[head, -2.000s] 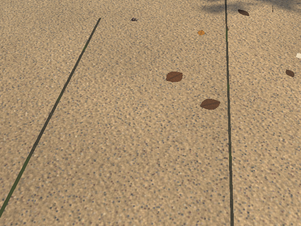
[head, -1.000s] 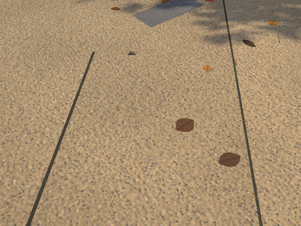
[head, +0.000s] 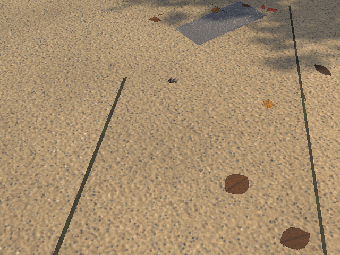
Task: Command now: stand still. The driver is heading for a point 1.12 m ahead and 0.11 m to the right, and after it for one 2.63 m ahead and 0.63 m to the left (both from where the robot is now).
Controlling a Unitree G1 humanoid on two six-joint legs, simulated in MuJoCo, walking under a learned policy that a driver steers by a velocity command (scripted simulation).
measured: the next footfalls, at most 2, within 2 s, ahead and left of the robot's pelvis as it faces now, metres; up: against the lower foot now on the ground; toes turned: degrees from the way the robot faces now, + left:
right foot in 0.98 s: +0.45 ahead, -0.11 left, +0.00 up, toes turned -3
left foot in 1.56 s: +0.77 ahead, +0.13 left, +0.00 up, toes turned +3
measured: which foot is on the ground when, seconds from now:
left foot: down 0.00-1.00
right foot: down 0.00-0.54, up 0.56-0.96, down 0.98-1.00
